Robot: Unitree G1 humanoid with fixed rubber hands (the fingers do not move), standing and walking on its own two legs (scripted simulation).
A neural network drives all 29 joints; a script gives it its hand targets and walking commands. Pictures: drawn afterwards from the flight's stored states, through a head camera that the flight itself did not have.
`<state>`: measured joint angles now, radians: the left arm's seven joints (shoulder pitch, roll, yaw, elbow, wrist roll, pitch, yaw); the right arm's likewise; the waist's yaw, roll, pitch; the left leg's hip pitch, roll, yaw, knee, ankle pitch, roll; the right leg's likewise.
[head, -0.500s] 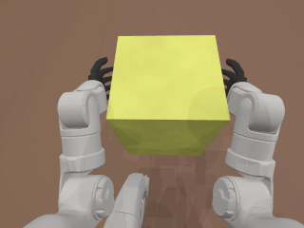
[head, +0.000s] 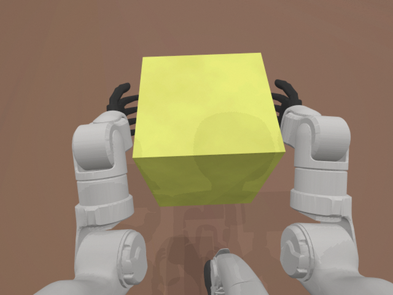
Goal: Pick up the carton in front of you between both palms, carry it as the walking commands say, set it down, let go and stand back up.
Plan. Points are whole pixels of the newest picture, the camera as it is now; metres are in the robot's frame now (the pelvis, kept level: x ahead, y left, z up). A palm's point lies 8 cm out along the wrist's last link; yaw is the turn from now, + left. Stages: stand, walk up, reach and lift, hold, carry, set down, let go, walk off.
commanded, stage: carry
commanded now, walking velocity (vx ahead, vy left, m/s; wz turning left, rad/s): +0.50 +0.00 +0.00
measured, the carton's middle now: (203, 139) +0.40 -0.04 +0.08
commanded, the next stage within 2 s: none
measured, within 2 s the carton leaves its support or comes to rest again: neither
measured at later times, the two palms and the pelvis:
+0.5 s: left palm (74, 40) +0.69 +0.24 +0.13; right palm (192, 31) +0.72 -0.05 +0.13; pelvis +0.36 +0.07 +0.00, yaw +3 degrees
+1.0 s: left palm (93, 8) +0.94 +0.24 +0.09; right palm (185, 3) +0.96 -0.06 +0.09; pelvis +0.69 +0.08 +0.01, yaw +3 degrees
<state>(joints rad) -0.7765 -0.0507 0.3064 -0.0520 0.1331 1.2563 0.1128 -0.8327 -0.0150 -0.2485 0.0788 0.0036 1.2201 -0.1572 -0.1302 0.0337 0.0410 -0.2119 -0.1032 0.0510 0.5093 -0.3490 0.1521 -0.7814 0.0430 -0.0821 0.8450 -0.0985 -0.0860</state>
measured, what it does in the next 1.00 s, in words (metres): walks ahead: right foot, then left foot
